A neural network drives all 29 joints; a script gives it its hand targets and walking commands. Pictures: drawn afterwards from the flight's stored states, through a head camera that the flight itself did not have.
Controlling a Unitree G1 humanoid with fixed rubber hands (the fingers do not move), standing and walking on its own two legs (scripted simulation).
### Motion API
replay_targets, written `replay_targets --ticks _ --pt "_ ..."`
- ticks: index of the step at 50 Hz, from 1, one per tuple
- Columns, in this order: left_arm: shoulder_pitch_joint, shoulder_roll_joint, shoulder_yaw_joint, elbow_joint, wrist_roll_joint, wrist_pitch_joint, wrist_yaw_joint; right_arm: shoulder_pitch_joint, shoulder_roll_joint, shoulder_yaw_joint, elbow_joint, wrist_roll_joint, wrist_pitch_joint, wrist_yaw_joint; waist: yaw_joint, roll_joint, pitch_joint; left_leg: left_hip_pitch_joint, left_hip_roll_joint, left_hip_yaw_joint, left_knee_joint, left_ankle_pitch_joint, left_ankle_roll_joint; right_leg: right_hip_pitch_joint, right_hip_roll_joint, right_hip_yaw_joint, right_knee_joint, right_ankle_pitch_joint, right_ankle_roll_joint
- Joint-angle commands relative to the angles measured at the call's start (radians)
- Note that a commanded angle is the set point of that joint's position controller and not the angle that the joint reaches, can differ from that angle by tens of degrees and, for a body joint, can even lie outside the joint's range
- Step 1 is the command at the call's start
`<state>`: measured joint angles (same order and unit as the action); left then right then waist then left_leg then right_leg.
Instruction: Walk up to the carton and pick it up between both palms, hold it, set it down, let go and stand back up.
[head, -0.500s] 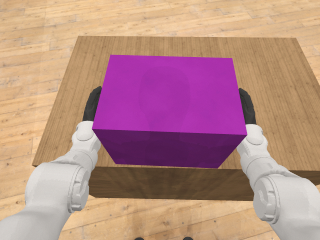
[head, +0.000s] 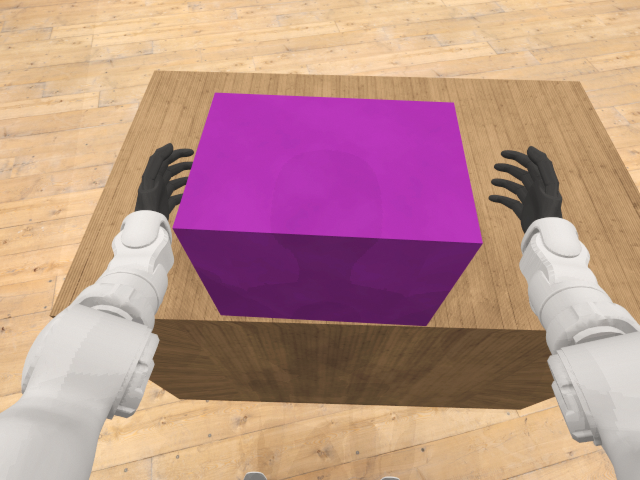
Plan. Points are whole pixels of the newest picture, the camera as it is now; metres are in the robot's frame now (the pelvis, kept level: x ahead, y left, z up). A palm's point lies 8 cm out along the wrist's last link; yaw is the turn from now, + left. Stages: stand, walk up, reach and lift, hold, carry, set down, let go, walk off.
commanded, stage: set down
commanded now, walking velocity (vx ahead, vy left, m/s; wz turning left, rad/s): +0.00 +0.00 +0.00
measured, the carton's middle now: (327, 217) +0.47 +0.02 +0.03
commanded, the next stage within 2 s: none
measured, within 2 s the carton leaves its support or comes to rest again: neither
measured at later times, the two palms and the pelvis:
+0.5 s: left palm (128, 187) +0.45 +0.25 +0.10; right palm (556, 198) +0.45 -0.24 +0.11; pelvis -0.01 +0.00 +0.00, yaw +1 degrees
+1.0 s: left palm (110, 176) +0.44 +0.25 +0.13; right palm (571, 186) +0.45 -0.24 +0.13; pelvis +0.00 +0.00 +0.03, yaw +1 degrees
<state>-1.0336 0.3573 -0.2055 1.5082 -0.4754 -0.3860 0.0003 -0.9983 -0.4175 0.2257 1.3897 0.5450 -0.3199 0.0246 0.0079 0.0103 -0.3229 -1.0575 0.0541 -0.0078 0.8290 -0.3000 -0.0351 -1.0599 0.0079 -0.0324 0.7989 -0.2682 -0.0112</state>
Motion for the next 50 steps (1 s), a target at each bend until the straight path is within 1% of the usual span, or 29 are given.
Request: replay_targets --ticks 1,2,6,7,8,9,10,11,13,17,18,19,23,29,30,33,34,35,36,38,39,41,42,43,45,46,47,48,50 --pt "-0.493 0.188 -0.055 -0.064 -0.044 -0.007 -0.026 -0.426 -0.131 0.038 -0.069 0.017 0.032 0.012 -0.016 -0.037 -0.604 0.32 -0.071 0.067 -0.005 0.201 0.003 0.452 0.005 -0.013 -0.044 0.202 0.074" --pt "-0.433 0.166 -0.035 0.005 -0.022 0.012 -0.029 -0.377 -0.122 0.041 0.01 0.011 0.044 0.015 0.002 -0.035 -0.508 0.314 -0.069 0.056 -0.02 0.192 0.001 0.423 0.004 -0.007 -0.065 0.149 0.071" --pt "-0.567 0.237 -0.014 -0.276 -0.046 0.007 -0.011 -0.457 -0.167 -0.043 -0.206 0.008 0.016 0.001 -0.016 0.037 -0.784 0.416 -0.068 0.041 0.005 0.285 -0.024 0.455 0.007 -0.001 -0.042 0.269 0.071" --pt "-0.476 0.201 -0.045 -0.016 -0.039 0.011 -0.02 -0.399 -0.158 -0.027 -0.031 0.0 0.026 0.008 -0.041 0.03 -0.603 0.354 -0.065 0.042 0.014 0.242 -0.012 0.378 0.012 -0.01 -0.035 0.214 0.066" --pt "-0.535 0.228 -0.037 -0.247 -0.054 0.016 -0.019 -0.495 -0.223 -0.048 -0.23 0.002 0.006 0.0 -0.021 0.02 -0.79 0.404 -0.06 0.043 0.027 0.294 -0.026 0.457 0.011 -0.021 -0.02 0.277 0.066" --pt "-0.507 0.246 -0.05 -0.125 -0.054 0.025 -0.017 -0.45 -0.23 -0.051 -0.14 0.019 0.021 -0.005 -0.037 0.036 -0.704 0.396 -0.067 0.046 0.011 0.294 -0.023 0.425 0.008 -0.017 -0.014 0.262 0.063" --pt "-0.509 0.263 -0.02 -0.283 -0.057 0.042 -0.012 -0.487 -0.263 -0.043 -0.297 0.026 0.006 -0.017 -0.019 0.007 -0.844 0.466 -0.068 0.049 0.029 0.377 -0.037 0.485 0.02 -0.034 -0.01 0.394 0.073" --pt "-0.455 0.252 0.005 -0.146 -0.013 0.06 -0.009 -0.4 -0.229 -0.024 -0.165 0.015 0.031 -0.012 -0.015 -0.021 -0.692 0.424 -0.071 0.036 0.017 0.341 -0.019 0.446 0.024 -0.015 -0.02 0.352 0.08" --pt "-0.466 0.234 -0.006 -0.24 -0.022 0.08 -0.016 -0.416 -0.268 -0.064 -0.208 0.007 0.049 -0.002 -0.031 0.038 -0.734 0.492 -0.067 0.022 0.005 0.376 -0.031 0.443 0.032 -0.03 -0.038 0.313 0.062" --pt "-0.502 0.236 -0.029 -0.165 -0.051 0.117 -0.02 -0.407 -0.239 -0.062 -0.134 0.008 0.104 0.005 -0.054 -0.033 -0.573 0.442 -0.058 0.001 -0.038 0.218 -0.005 0.392 0.023 -0.029 -0.071 0.134 0.053" --pt "-0.439 0.26 -0.001 -0.212 -0.024 0.113 -0.023 -0.405 -0.225 -0.046 -0.188 0.011 0.101 0.009 0.001 -0.001 -0.611 0.485 -0.067 0.023 -0.047 0.278 -0.001 0.451 0.02 -0.017 -0.091 0.189 0.05" --pt "-0.497 0.271 -0.023 -0.297 -0.051 0.134 -0.015 -0.44 -0.272 -0.057 -0.227 0.035 0.104 0.009 -0.039 0.017 -0.659 0.541 -0.066 0.009 -0.052 0.307 -0.012 0.447 0.034 -0.03 -0.095 0.199 0.05" --pt "-0.517 0.269 -0.014 -0.202 -0.091 0.144 -0.016 -0.482 -0.219 -0.01 -0.243 0.034 0.146 0.014 0.003 -0.067 -0.591 0.38 -0.064 0.036 -0.062 0.162 0.017 0.467 0.013 -0.002 -0.085 0.097 0.05" --pt "-0.495 0.263 -0.014 -0.351 -0.037 0.181 -0.026 -0.456 -0.24 -0.042 -0.246 0.049 0.163 0.021 0.016 0.072 -0.629 0.609 -0.062 0.028 -0.121 0.374 -0.014 0.496 0.028 -0.009 -0.145 0.227 0.026" --pt "-0.574 0.299 -0.014 -0.226 -0.055 0.188 -0.017 -0.517 -0.238 -0.026 -0.198 0.05 0.18 0.024 0.009 0.035 -0.552 0.484 -0.057 0.038 -0.095 0.246 -0.004 0.462 0.017 -0.003 -0.138 0.142 0.033" --pt "-0.398 0.257 0.01 -0.293 -0.041 0.204 -0.009 -0.38 -0.235 -0.025 -0.245 0.036 0.159 0.015 -0.02 0.001 -0.57 0.582 -0.061 0.006 -0.134 0.324 -0.005 0.511 0.038 -0.019 -0.161 0.234 0.037" --pt "-0.41 0.254 -0.006 -0.382 -0.031 0.215 -0.016 -0.367 -0.252 -0.014 -0.301 0.043 0.156 0.011 0.012 0.006 -0.611 0.608 -0.055 0.026 -0.129 0.378 -0.018 0.57 0.034 -0.011 -0.146 0.311 0.032" --pt "-0.564 0.271 -0.007 -0.172 -0.054 0.218 -0.022 -0.53 -0.255 -0.048 -0.192 0.004 0.192 0.008 -0.03 -0.034 -0.489 0.48 -0.057 0.031 -0.138 0.262 -0.004 0.518 0.026 0.0 -0.165 0.212 0.034" --pt "-0.383 0.258 0.002 -0.243 -0.031 0.206 -0.028 -0.307 -0.21 -0.01 -0.209 0.018 0.181 0.01 -0.011 -0.008 -0.476 0.564 -0.061 0.03 -0.154 0.29 -0.001 0.565 0.024 -0.012 -0.176 0.241 0.033" --pt "-0.483 0.318 -0.005 -0.155 -0.051 0.181 -0.034 -0.43 -0.207 -0.041 -0.178 -0.007 0.185 0.009 -0.011 -0.019 -0.45 0.472 -0.066 0.027 -0.155 0.203 0.012 0.538 0.011 0.014 -0.184 0.165 0.034" --pt "-0.435 0.278 0.003 -0.33 -0.038 0.192 -0.025 -0.382 -0.254 -0.054 -0.283 0.013 0.16 0.004 -0.028 0.007 -0.58 0.591 -0.07 0.013 -0.18 0.331 -0.005 0.612 0.028 -0.002 -0.183 0.294 0.033" --pt "-0.446 0.286 0.005 -0.195 -0.044 0.205 -0.037 -0.455 -0.235 -0.034 -0.218 0.01 0.166 -0.006 -0.019 -0.043 -0.492 0.542 -0.067 0.028 -0.159 0.308 0.0 0.589 0.024 -0.004 -0.19 0.275 0.038" --pt "-0.082 0.198 0.037 -0.388 0.034 0.22 -0.052 -0.044 -0.203 0.033 -0.294 0.05 0.133 -0.009 -0.006 -0.046 -0.507 0.685 -0.07 0.02 -0.193 0.481 -0.009 0.774 0.042 0.004 -0.194 0.509 0.034" --pt "-0.671 0.357 0.055 -0.353 -0.013 0.237 -0.049 -0.633 -0.337 -0.143 -0.317 -0.029 0.168 -0.029 -0.023 0.013 -0.594 0.566 -0.075 0.03 -0.198 0.345 -0.02 0.661 0.022 0.004 -0.195 0.372 0.037" --pt "-0.078 0.216 0.079 -0.396 0.066 0.254 -0.052 -0.064 -0.189 0.022 -0.339 0.031 0.142 -0.024 0.002 -0.058 -0.478 0.638 -0.077 0.023 -0.23 0.462 0.008 0.831 0.036 0.009 -0.215 0.561 0.041" --pt "-0.602 0.352 0.094 -0.295 0.025 0.25 -0.056 -0.587 -0.288 -0.141 -0.296 -0.072 0.17 -0.035 -0.008 0.005 -0.513 0.502 -0.08 0.04 -0.226 0.291 0.004 0.715 0.016 0.021 -0.213 0.393 0.043" --pt "-0.136 0.234 0.126 -0.511 0.069 0.232 -0.045 -0.079 -0.186 -0.011 -0.409 0.024 0.134 -0.029 0.05 0.003 -0.528 0.657 -0.072 0.03 -0.24 0.464 -0.009 0.829 0.039 0.015 -0.237 0.534 0.043" --pt "-0.543 0.316 0.108 -0.521 0.035 0.255 -0.04 -0.495 -0.306 -0.146 -0.442 -0.024 0.15 -0.036 -0.005 0.059 -0.584 0.628 -0.075 0.016 -0.248 0.418 -0.019 0.744 0.036 0.014 -0.244 0.465 0.042" --pt "-0.145 0.21 0.129 -0.618 0.096 0.283 -0.03 -0.058 -0.192 -0.033 -0.457 0.002 0.163 -0.009 0.02 0.034 -0.574 0.793 -0.061 0.012 -0.266 0.547 -0.023 0.815 0.06 0.001 -0.261 0.517 0.033"
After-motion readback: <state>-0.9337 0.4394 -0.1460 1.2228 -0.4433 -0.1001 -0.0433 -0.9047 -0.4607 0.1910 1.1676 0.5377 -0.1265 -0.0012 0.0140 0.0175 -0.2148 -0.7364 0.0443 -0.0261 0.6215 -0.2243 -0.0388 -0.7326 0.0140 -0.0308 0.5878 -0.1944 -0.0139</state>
